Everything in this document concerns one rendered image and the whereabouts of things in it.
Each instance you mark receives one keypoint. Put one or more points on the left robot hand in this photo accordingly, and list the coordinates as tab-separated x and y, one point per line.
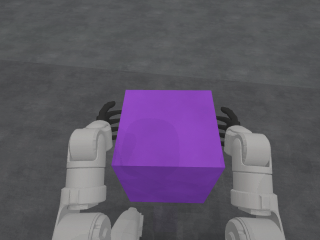
104	115

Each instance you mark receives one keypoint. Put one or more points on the robot right forearm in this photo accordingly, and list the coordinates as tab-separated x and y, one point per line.
252	168

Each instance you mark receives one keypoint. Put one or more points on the robot left forearm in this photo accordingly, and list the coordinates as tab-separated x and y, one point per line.
86	160

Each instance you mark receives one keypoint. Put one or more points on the carton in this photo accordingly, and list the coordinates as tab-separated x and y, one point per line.
168	147

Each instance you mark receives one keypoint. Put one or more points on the robot left thigh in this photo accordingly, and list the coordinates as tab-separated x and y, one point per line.
128	226

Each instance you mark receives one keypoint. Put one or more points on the right robot hand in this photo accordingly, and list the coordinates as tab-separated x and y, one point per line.
231	121

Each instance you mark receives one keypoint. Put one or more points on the left robot upper arm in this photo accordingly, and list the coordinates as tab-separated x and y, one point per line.
83	226

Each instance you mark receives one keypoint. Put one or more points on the right robot upper arm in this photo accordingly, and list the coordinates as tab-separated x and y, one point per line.
247	228

